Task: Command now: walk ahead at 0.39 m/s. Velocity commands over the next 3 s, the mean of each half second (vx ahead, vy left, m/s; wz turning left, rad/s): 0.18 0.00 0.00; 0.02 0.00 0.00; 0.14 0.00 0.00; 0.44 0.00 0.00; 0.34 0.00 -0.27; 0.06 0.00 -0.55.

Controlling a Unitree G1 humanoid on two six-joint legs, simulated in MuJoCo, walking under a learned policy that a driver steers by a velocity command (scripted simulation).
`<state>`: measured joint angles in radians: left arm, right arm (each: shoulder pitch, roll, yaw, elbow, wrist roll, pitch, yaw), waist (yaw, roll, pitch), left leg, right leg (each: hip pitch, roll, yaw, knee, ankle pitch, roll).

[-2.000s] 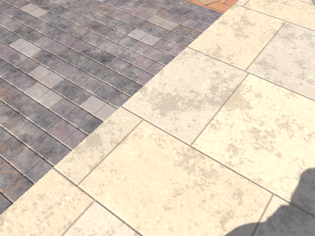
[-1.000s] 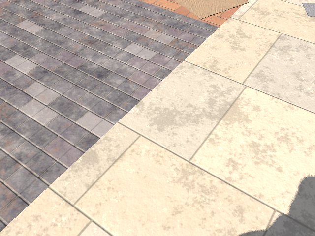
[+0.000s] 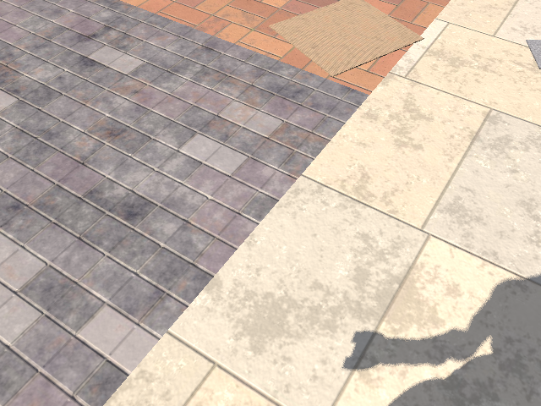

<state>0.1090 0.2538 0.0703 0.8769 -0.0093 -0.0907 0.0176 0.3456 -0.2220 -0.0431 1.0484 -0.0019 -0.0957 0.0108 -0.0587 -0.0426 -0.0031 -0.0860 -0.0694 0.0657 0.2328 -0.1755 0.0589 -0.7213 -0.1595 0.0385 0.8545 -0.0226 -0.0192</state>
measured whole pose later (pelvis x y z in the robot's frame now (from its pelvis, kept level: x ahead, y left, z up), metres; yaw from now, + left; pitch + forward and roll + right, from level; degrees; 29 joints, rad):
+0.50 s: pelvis +0.17 -0.05 -0.02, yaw +1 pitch +1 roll -1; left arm 0.15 0.20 0.03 0.95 0.01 -0.04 0.01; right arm 0.18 -0.23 -0.04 1.03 -0.01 0.02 -0.04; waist -0.01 0.03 0.01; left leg -0.32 0.06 -0.02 0.59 -0.28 0.00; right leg -0.36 0.05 -0.08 0.45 -0.11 -0.06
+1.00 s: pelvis +0.22 -0.04 -0.01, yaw +0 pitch -1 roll +0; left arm 0.16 0.20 0.04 1.05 0.00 -0.01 0.03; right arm 0.24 -0.18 -0.03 1.09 0.00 -0.02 -0.04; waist 0.00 0.00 0.03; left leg -0.18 0.03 0.02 0.52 -0.34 -0.01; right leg -0.29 0.00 -0.05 0.52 -0.22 -0.03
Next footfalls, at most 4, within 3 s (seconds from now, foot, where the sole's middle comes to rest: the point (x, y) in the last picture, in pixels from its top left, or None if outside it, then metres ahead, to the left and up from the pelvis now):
0.16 right None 0.29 -0.14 -0.78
0.50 left None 0.22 0.09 -0.78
1.88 right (323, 355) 0.63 -0.15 -0.78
2.38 left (233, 268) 0.91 0.08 -0.78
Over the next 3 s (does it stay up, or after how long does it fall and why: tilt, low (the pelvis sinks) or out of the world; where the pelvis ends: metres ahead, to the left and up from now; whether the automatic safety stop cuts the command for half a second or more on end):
stays up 0.78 -0.05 -0.01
